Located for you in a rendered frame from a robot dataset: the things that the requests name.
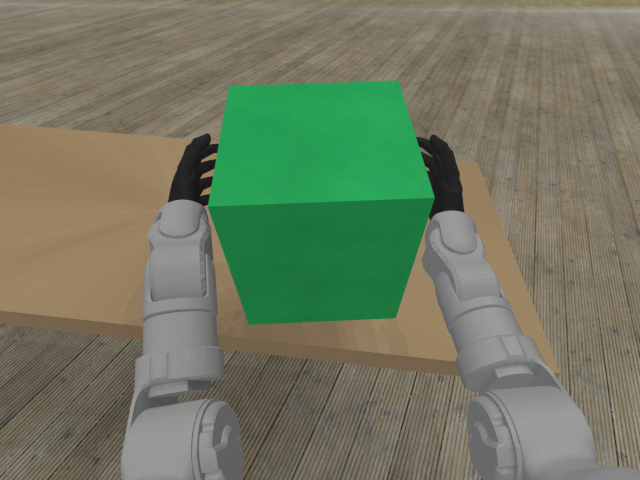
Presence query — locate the table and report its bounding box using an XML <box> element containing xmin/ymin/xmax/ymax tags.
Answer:
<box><xmin>0</xmin><ymin>124</ymin><xmax>560</xmax><ymax>377</ymax></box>

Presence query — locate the left robot forearm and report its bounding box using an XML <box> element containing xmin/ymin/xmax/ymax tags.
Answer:
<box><xmin>121</xmin><ymin>200</ymin><xmax>225</xmax><ymax>480</ymax></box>

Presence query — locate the carton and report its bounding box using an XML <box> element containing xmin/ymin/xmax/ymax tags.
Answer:
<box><xmin>208</xmin><ymin>81</ymin><xmax>435</xmax><ymax>325</ymax></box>

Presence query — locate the robot right upper arm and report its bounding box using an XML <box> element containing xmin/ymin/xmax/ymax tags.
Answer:
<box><xmin>467</xmin><ymin>385</ymin><xmax>640</xmax><ymax>480</ymax></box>

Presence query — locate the robot right hand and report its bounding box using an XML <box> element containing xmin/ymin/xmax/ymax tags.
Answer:
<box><xmin>416</xmin><ymin>135</ymin><xmax>464</xmax><ymax>220</ymax></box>

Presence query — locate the right robot forearm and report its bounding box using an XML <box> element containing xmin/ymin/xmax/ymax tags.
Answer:
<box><xmin>422</xmin><ymin>211</ymin><xmax>596</xmax><ymax>458</ymax></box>

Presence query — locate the robot left upper arm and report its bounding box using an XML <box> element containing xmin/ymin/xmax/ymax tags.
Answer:
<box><xmin>122</xmin><ymin>398</ymin><xmax>245</xmax><ymax>480</ymax></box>

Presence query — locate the robot left hand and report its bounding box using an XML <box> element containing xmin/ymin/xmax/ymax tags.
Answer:
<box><xmin>168</xmin><ymin>134</ymin><xmax>219</xmax><ymax>206</ymax></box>

